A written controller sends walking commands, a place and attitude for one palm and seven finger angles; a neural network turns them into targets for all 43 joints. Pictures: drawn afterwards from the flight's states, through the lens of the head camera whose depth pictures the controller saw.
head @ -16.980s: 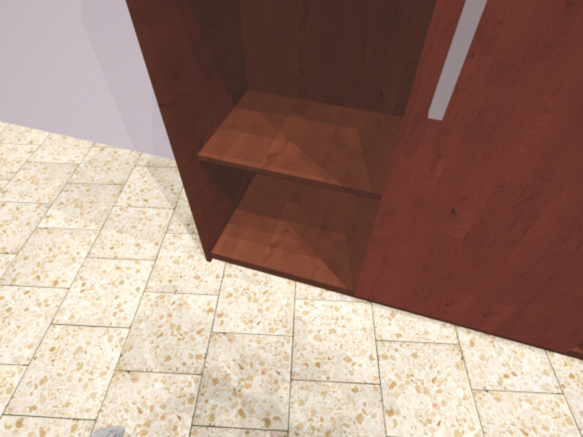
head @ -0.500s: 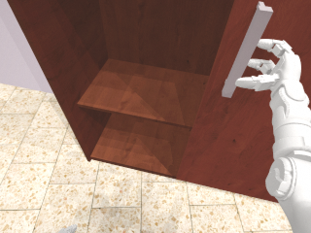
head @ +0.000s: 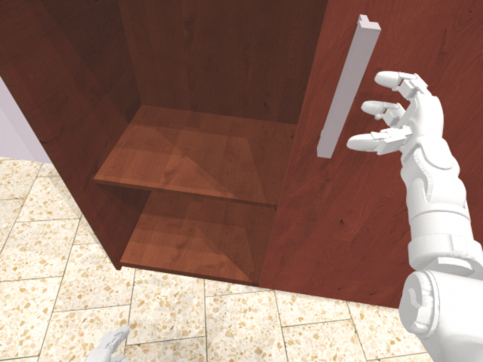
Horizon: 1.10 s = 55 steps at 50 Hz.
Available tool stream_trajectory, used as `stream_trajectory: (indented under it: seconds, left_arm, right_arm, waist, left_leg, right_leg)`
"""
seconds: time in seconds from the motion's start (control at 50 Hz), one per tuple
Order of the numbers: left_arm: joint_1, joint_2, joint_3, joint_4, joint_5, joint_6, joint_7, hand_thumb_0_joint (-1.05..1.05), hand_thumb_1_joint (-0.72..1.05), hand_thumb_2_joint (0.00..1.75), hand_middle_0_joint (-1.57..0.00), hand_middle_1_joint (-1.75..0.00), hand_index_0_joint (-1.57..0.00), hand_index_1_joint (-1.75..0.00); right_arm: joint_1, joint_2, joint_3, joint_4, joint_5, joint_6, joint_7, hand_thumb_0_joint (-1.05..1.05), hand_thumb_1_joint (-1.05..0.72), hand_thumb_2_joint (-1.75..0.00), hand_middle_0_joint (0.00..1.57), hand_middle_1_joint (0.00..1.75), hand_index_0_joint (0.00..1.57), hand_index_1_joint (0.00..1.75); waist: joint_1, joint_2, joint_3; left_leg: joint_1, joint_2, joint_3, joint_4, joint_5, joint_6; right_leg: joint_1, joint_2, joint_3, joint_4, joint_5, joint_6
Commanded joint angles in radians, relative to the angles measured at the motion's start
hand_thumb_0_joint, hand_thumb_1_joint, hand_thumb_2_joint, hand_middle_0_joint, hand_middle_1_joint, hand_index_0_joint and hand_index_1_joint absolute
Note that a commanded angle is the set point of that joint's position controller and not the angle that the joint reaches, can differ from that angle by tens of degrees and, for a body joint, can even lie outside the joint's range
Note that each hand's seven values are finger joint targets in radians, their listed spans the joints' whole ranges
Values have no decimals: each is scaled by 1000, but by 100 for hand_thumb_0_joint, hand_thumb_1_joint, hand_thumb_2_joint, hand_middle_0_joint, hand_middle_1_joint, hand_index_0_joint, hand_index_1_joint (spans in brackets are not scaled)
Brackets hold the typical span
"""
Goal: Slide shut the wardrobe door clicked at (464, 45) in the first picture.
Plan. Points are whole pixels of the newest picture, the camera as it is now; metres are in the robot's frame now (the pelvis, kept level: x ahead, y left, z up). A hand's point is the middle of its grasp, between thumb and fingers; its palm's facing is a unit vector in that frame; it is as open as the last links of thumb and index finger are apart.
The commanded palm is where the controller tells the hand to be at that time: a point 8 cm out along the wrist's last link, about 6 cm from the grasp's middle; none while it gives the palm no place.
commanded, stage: move the hooked fingers beside the handle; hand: right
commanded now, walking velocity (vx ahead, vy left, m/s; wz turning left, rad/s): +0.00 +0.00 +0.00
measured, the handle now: (341, 93) +0.51 -0.11 +0.21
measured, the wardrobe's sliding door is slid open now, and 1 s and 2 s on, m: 0.61 0.61 0.61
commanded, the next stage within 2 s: feel for the door with the fingertips in 0.64 s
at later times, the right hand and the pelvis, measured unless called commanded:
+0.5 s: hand (376, 115) +0.44 -0.15 +0.23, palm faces +0.06 +1.00 +0.01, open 14.0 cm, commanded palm +0.42 -0.20 +0.22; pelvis -0.01 +0.00 +0.00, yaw -1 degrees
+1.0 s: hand (369, 117) +0.45 -0.14 +0.22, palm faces +0.04 +1.00 +0.02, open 14.0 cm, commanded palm +0.43 -0.19 +0.22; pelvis -0.02 +0.00 +0.00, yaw -1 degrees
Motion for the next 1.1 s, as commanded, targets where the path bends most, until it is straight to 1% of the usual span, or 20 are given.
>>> stream_trajectory:
  seconds: [0.0,0.06,0.1,0.18,0.28,0.32,0.4,0.42,0.46,0.5,0.56,0.6,0.7,0.8,0.84,0.92,0.94,1.0,1.04,1.08]
  left_arm:
    - [-21,120,44,-125,-7,-32,6,0,90,90,-20,-30,-20,-30]
    - [-41,117,42,-125,-13,-24,9,0,90,90,-20,-30,-20,-30]
    - [-47,118,40,-127,-11,-20,13,0,90,90,-20,-30,-20,-30]
    - [-62,112,36,-127,-11,-22,19,0,90,90,-20,-30,-20,-30]
    - [-62,111,32,-116,-12,-30,24,0,90,90,-20,-30,-20,-30]
    - [-63,111,31,-117,-11,-32,24,0,90,90,-20,-30,-20,-30]
    - [-57,112,32,-112,-10,-35,22,0,90,90,-20,-30,-20,-30]
    - [-57,111,29,-113,-11,-36,20,0,90,90,-20,-30,-20,-30]
    - [-44,119,34,-102,-12,-36,23,0,90,90,-20,-30,-20,-30]
    - [-42,122,33,-108,-9,-34,23,0,90,90,-20,-30,-20,-30]
    - [-38,117,37,-117,-7,-44,21,0,90,90,-20,-30,-20,-30]
    - [-34,121,37,-117,-8,-40,20,0,90,90,-20,-30,-20,-30]
    - [-24,126,39,-114,-15,-44,23,0,90,90,-20,-30,-20,-30]
    - [-21,122,43,-106,-17,-69,23,0,90,90,-20,-30,-20,-30]
    - [-15,128,43,-94,-16,-72,25,0,90,90,-20,-30,-20,-30]
    - [-10,123,39,-76,-14,-77,19,0,90,90,-20,-30,-20,-30]
    - [-2,126,38,-70,-11,-78,18,0,90,90,-20,-30,-20,-30]
    - [4,123,41,-74,0,-82,11,0,90,90,-20,-30,-20,-30]
    - [8,117,38,-73,-1,-80,8,0,90,90,-20,-30,-20,-30]
    - [14,118,42,-73,1,-78,5,0,90,90,-20,-30,-20,-30]
  right_arm:
    - [-464,-224,-26,-302,4,-51,-9,0,50,-30,30,120,30,120]
    - [-450,-178,0,-286,15,-13,-10,0,50,-30,30,120,30,120]
    - [-466,-191,-11,-300,17,1,-16,0,50,-30,30,120,30,120]
    - [-519,-194,2,-333,10,2,-24,0,50,-30,30,120,30,120]
    - [-545,-178,16,-283,16,0,-25,0,50,-30,30,120,30,120]
    - [-554,-183,14,-281,12,-5,-26,0,50,-30,30,120,30,120]
    - [-522,-194,2,-244,9,-16,-27,0,50,-30,30,120,30,120]
    - [-518,-163,21,-225,15,-12,-25,0,50,-30,30,120,30,120]
    - [-530,-220,-22,-179,13,-11,-28,0,50,-30,30,120,30,120]
    - [-538,-255,-42,-187,2,-23,-32,0,50,-30,30,120,30,120]
    - [-562,-265,-46,-248,-3,-52,-31,0,50,-30,30,120,30,120]
    - [-520,-282,-62,-222,3,-55,-21,0,50,-30,30,120,30,120]
    - [-528,-293,-51,-203,-2,-50,7,0,50,-30,30,120,30,120]
    - [-601,-180,36,-238,27,-58,19,0,50,-30,30,120,30,120]
    - [-586,-216,-5,-207,34,-51,9,0,50,-30,30,120,30,120]
    - [-612,-165,36,-134,14,-47,-21,0,50,-30,30,120,30,120]
    - [-671,-180,32,-145,8,-53,-34,0,50,-30,30,120,30,120]
    - [-652,-199,-3,-158,0,-78,-60,0,50,-30,30,120,30,120]
    - [-673,-162,23,-138,-6,-83,-69,0,50,-30,30,120,30,120]
    - [-642,-182,-9,-111,-11,-85,-80,0,50,-30,30,120,30,120]
  waist:
    - [-15,25,-354]
    - [-5,52,-299]
    - [-7,65,-284]
    - [4,39,-294]
    - [11,62,-278]
    - [6,24,-294]
    - [-4,42,-292]
    - [1,56,-274]
    - [1,97,-255]
    - [-7,74,-265]
    - [-6,60,-328]
    - [-13,90,-312]
    - [-2,30,-272]
    - [26,15,-276]
    - [22,41,-294]
    - [31,40,-233]
    - [39,33,-244]
    - [16,34,-322]
    - [29,61,-308]
    - [14,90,-324]
  left_leg:
    - [151,0,5,4,459,24]
    - [127,-2,8,-7,428,21]
    - [128,-2,9,-15,407,22]
    - [119,1,4,-21,376,21]
    - [108,0,4,-32,336,20]
    - [112,3,-3,-34,325,22]
    - [122,2,2,-34,326,25]
    - [117,2,3,-34,329,23]
    - [111,2,0,-41,298,19]
    - [129,6,-8,-43,296,20]
    - [157,4,-11,-34,344,19]
    - [176,3,-10,-40,338,18]
    - [145,5,-12,-52,304,21]
    - [90,-1,-8,-60,262,20]
    - [94,-3,-12,-58,265,15]
    - [46,-1,-7,-58,212,16]
    - [40,-1,-7,-57,202,14]
    - [82,-1,-8,-36,254,18]
    - [76,-2,-7,-31,278,14]
    - [99,-3,-11,-23,300,13]
  right_leg:
    - [182,-11,31,-3,517,-13]
    - [162,-10,29,-16,463,-14]
    - [152,-6,30,-19,434,-17]
    - [168,-5,32,-25,402,-17]
    - [157,-2,38,-32,354,-18]
    - [161,2,33,-32,342,-18]
    - [153,-1,38,-35,354,-15]
    - [141,0,37,-39,345,-17]
    - [112,-1,35,-44,303,-20]
    - [103,3,28,-45,297,-22]
    - [137,1,29,-40,342,-23]
    - [113,0,25,-45,327,-23]
    - [105,3,18,-48,291,-24]
    - [146,-1,31,-43,274,-24]
    - [137,0,30,-41,267,-25]
    - [107,0,36,-44,228,-23]
    - [107,1,41,-44,220,-21]
    - [130,-1,39,-34,283,-18]
    - [122,-2,36,-33,294,-19]
    - [108,-2,28,-30,301,-21]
